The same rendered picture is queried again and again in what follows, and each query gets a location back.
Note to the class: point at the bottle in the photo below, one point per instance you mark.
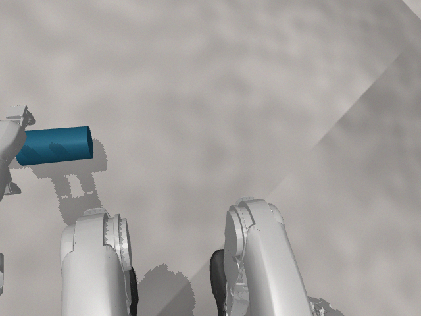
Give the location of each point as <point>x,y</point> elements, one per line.
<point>56,145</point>

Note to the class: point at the right robot foot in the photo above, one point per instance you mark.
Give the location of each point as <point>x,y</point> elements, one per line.
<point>218,280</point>

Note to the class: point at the right robot hand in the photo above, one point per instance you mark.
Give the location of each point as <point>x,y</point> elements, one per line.
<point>322,308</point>

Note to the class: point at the left robot hand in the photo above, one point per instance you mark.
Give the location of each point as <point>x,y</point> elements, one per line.
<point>12,139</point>

